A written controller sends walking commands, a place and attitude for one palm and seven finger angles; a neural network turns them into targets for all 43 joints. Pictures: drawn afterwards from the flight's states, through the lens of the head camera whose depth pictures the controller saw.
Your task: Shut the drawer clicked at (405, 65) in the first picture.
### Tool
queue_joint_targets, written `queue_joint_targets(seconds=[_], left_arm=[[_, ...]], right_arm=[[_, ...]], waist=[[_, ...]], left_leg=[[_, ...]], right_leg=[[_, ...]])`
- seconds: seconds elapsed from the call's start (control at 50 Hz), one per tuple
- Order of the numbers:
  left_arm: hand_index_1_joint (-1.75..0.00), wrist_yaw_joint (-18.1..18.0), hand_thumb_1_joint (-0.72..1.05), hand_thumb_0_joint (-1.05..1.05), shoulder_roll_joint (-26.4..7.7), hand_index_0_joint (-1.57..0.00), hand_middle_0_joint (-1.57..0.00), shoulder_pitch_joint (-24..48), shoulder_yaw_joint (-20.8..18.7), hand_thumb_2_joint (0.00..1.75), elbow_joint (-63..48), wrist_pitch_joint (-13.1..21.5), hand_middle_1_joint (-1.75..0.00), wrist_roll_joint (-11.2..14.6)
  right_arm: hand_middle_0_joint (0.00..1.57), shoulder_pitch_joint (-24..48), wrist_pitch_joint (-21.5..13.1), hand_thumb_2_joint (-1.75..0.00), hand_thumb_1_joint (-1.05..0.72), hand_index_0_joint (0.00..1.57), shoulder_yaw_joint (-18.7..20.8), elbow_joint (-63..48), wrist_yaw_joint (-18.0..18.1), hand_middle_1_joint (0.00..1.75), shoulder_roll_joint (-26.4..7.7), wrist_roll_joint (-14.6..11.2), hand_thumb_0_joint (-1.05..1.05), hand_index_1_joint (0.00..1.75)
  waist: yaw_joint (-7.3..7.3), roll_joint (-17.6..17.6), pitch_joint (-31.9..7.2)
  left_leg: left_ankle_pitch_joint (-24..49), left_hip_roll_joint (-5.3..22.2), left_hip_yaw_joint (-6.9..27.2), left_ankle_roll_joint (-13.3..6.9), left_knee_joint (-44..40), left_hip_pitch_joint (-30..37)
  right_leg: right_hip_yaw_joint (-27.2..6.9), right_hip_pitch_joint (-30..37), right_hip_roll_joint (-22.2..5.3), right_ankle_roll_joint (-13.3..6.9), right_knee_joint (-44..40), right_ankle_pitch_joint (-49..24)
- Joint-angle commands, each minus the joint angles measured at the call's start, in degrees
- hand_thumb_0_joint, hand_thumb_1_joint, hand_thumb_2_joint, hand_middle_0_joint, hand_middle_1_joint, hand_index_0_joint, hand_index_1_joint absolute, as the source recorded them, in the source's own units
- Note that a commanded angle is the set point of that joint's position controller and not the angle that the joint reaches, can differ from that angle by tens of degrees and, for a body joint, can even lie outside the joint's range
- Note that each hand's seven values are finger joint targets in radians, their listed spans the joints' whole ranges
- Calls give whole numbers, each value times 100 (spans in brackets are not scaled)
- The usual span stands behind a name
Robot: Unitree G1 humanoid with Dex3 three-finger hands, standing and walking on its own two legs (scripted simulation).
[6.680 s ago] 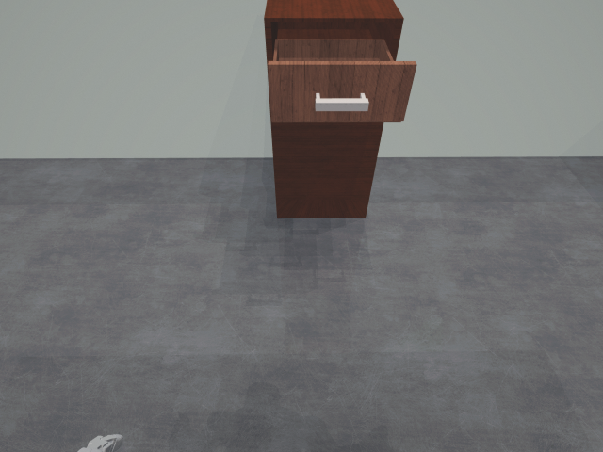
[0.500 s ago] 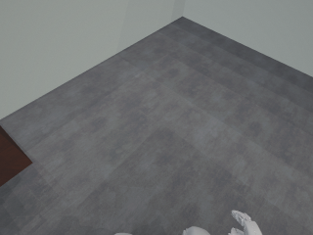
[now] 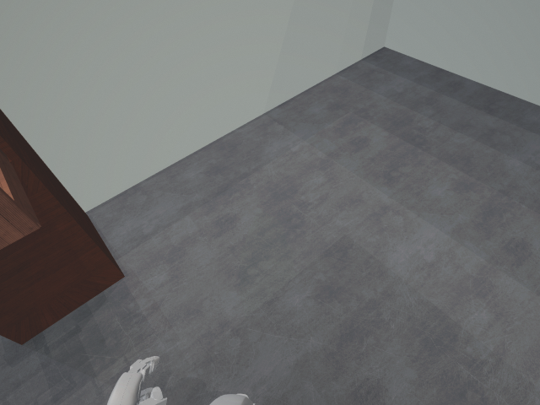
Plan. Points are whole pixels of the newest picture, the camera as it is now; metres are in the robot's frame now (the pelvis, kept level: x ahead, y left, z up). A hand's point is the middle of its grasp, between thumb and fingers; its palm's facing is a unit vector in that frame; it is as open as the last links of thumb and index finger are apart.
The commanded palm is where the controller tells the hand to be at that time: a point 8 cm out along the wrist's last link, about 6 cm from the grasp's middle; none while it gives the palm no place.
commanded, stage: turn to face it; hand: left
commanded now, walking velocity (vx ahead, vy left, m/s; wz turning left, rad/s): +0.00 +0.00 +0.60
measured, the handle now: out of the picture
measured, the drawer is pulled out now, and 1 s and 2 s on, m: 0.29 0.29 0.29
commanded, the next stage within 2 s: take the last steps up to it in 1.04 s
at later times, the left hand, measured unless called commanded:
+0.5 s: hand out of the picture -0.07 +0.29 -0.19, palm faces +0.37 -0.89 -0.26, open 7.4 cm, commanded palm none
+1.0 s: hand out of the picture +0.01 +0.28 -0.14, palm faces +0.52 -0.81 -0.29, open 7.4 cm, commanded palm none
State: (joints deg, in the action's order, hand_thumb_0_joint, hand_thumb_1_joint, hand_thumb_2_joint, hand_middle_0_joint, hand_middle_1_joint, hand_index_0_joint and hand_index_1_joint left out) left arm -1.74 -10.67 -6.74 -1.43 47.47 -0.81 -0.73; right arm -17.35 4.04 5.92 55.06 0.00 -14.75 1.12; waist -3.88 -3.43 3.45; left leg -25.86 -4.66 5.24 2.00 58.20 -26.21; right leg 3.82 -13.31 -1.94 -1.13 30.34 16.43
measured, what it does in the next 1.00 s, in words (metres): steps on the spot, turning left: left foot, then right foot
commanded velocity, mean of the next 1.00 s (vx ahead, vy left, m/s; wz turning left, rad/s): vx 0.00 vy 0.00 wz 0.49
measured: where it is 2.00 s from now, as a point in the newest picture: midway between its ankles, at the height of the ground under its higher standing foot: outside the picture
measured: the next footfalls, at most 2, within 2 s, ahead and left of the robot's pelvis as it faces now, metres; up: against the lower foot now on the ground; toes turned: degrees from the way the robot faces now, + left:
left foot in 0.38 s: -0.01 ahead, +0.16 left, +0.00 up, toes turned +20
right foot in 0.98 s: +0.09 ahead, -0.03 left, +0.00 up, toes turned +32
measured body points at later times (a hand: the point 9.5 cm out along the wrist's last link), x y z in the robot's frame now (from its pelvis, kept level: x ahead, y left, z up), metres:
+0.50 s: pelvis -0.02 +0.06 -0.01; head +0.01 +0.12 +0.44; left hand -0.09 +0.33 -0.17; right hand +0.19 -0.15 -0.11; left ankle -0.05 +0.14 -0.74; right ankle -0.01 -0.10 -0.66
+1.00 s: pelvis +0.00 +0.04 +0.00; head +0.03 +0.03 +0.44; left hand -0.02 +0.32 -0.12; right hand +0.14 -0.16 -0.17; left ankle -0.05 +0.14 -0.73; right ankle +0.05 -0.05 -0.74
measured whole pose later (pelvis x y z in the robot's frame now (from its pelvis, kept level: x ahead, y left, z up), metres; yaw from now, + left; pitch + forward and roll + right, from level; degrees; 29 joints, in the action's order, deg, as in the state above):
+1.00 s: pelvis +0.00 +0.04 +0.00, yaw +32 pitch +0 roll +0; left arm -2.0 -11.3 -7.2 -2.0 49.7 -0.5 -0.5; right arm -16.5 2.5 3.7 55.6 0.6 -12.0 0.7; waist -2.0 -2.7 2.6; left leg -19.2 -6.5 9.7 -0.7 35.3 -17.7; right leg 0.9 -14.0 0.2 0.6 30.1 16.1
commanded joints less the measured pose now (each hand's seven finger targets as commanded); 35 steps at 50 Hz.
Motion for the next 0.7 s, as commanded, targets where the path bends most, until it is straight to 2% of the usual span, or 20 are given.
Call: queue_joint_targets(seconds=[0.0, 0.04, 0.12, 0.2, 0.24, 0.26, 0.28, 0.3, 0.32, 0.34, 0.36, 0.38, 0.4, 0.42, 0.44, 0.46, 0.48, 0.52, 0.62, 0.68], left_arm=[[-30, -39, 90, 0, -945, -20, -20, 95, -280, 90, -393, 137, -30, 4], [-30, -35, 90, 0, -981, -20, -20, -175, -291, 90, -311, 151, -30, -2], [-30, -46, 90, 0, -1124, -20, -20, -604, -352, 90, -133, 132, -30, -50], [-30, -25, 90, 0, -1287, -20, -20, -843, -405, 90, 1, 94, -30, -106], [-30, -15, 90, 0, -1389, -20, -20, -928, -454, 90, 24, 66, -30, -119], [-30, -15, 90, 0, -1443, -20, -20, -917, -485, 90, 40, 57, -30, -123], [-30, -8, 90, 0, -1457, -20, -20, -896, -496, 90, 52, 45, -30, -120], [-30, 2, 90, 0, -1433, -20, -20, -855, -503, 90, 94, 28, -30, -103], [-30, 18, 90, 0, -1378, -20, -20, -880, -499, 90, 91, -9, -30, -53], [-30, 45, 90, 0, -1136, -20, -20, -963, -464, 90, -14, -47, -30, -3], [-30, 68, 90, 0, -748, -20, -20, -666, -343, 90, -283, -67, -30, 6], [-30, 41, 90, 0, -928, -20, -20, -424, -335, 90, -327, -116, -30, -33], [-30, 32, 90, 0, -857, -20, -20, -285, -334, 90, -295, -138, -30, -46], [-30, 37, 90, 0, -843, -20, -20, -285, -368, 90, -166, -125, -30, -41], [-30, 64, 90, 0, -922, -20, -20, -307, -385, 90, -58, -112, -30, -33], [-30, 90, 90, 0, -948, -20, -20, -446, -394, 90, 18, -104, -30, -34], [-30, 106, 90, 0, -954, -20, -20, -561, -392, 90, 66, -99, -30, -26], [-30, 107, 90, 0, -965, -20, -20, -637, -391, 90, 126, -94, -30, -29], [-30, 56, 90, 0, -957, -20, -20, -422, -371, 90, 35, -107, -30, -19], [-30, 37, 90, 0, -887, -20, -20, -110, -352, 90, -80, -103, -30, 1]], right_arm=[[20, -1, -68, -90, -90, 20, 106, -384, -151, 30, -443, 5, 0, 30], [20, 99, -38, -90, -90, 20, 94, -377, -167, 30, -414, 5, 0, 30], [20, 599, -24, -90, -90, 20, 57, -482, -179, 30, -388, -7, 0, 30], [20, 1029, -72, -90, -90, 20, -7, -613, -199, 30, -292, -40, 0, 30], [20, 1108, -130, -90, -90, 20, -54, -667, -193, 30, -257, -63, 0, 30], [20, 1064, -164, -90, -90, 20, -64, -690, -186, 30, -251, -75, 0, 30], [20, 946, -194, -90, -90, 20, -72, -676, -174, 30, -273, -79, 0, 30], [20, 749, -223, -90, -90, 20, -55, -654, -166, 30, -317, -74, 0, 30], [20, 470, -264, -90, -90, 20, -22, -581, -165, 30, -482, -56, 0, 30], [20, 82, -328, -90, -90, 20, 107, -526, -141, 30, -1025, -30, 0, 30], [20, -263, -349, -90, -90, 20, 247, -500, -83, 30, -1631, -42, 0, 30], [20, -449, -310, -90, -90, 20, 234, -373, -51, 30, -1650, -45, 0, 30], [20, -288, -336, -90, -90, 20, 187, -407, 3, 30, -1467, -27, 0, 30], [20, 29, -350, -90, -90, 20, 140, -476, 73, 30, -1302, -12, 0, 30], [20, 377, -349, -90, -90, 20, 63, -560, 91, 30, -1122, -11, 0, 30], [20, 573, -368, -90, -90, 20, 2, -622, 91, 30, -992, -19, 0, 30], [20, 634, -388, -90, -90, 20, -31, -641, 92, 30, -968, -32, 0, 30], [20, 558, -409, -90, -90, 20, -32, -637, 98, 30, -935, -43, 0, 30], [20, 332, -380, -90, -90, 20, -16, -596, 86, 30, -917, -36, 0, 30], [20, 195, -358, -90, -90, 20, -1, -558, 92, 30, -896, -5, 0, 30]], waist=[[134, 1380, -35], [240, 1541, -16], [461, 1395, 1], [600, 1556, -101], [671, 1675, -287], [653, 1783, -387], [588, 1728, -500], [471, 1538, -597], [312, 1074, -792], [81, -288, -1103], [-127, -1797, -1102], [-182, -1012, -1229], [-101, -817, -1003], [-5, -917, -868], [120, -789, -601], [258, -713, -498], [319, -662, -504], [326, -518, -629], [271, -434, -581], [178, -379, -457]], left_leg=[[593, 583, -249, 211, 1452, -661], [720, 621, -356, 280, 1375, -712], [454, 743, -541, 341, 662, -682], [78, 714, -819, 285, -438, -291], [11, 662, -1008, 220, -1040, 41], [-4, 650, -1041, 169, -1305, 235], [149, 597, -1112, 134, -1690, 463], [555, 587, -1132, 97, -2285, 860], [1361, 587, -1045, 37, -3139, 1597], [2531, 1447, 176, -313, -3618, 2622], [5003, 2816, 1937, -1040, -3762, 2945], [5100, 2999, 1680, -1429, -3578, 2816], [4729, 2672, 1467, -1361, -3665, 2527], [4589, 2374, 1336, -1251, -3594, 2489], [4508, 2090, 1001, -1139, -3618, 2163], [4553, 1842, 753, -1021, -3643, 2046], [4618, 1719, 650, -974, -3649, 2047], [4726, 1626, 611, -967, -3663, 2173], [4110, 1628, 1060, -1087, -3820, 2216], [3793, 1672, 1470, -1214, -3858, 2133]], right_leg=[[-571, 51, -1512, -339, -1405, -1156], [-362, 219, -1498, -318, -1388, -1213], [-264, 544, -1746, -459, -1329, -1297], [-48, 701, -1885, -523, -1115, -1747], [73, 766, -1967, -544, -835, -2161], [114, 769, -2034, -535, -690, -2305], [216, 776, -2023, -456, -485, -2406], [386, 668, -2000, -292, -133, -2284], [611, 307, -1839, -22, 513, -1967], [836, -762, -1309, 371, 1737, -514], [576, -2175, -585, 774, 2962, 2406], [-69, -2143, -653, 633, 3588, 2198], [-213, -2258, -696, 615, 3765, 1817], [-302, -2379, -661, 649, 3923, 1442], [-386, -2267, -639, 668, 3981, 1019], [-355, -2128, -587, 685, 3961, 748], [-312, -2029, -525, 717, 3912, 613], [-319, -1920, -450, 758, 3748, 486], [-425, -1895, -362, 822, 3339, 391], [-461, -1851, -287, 799, 2904, 570]])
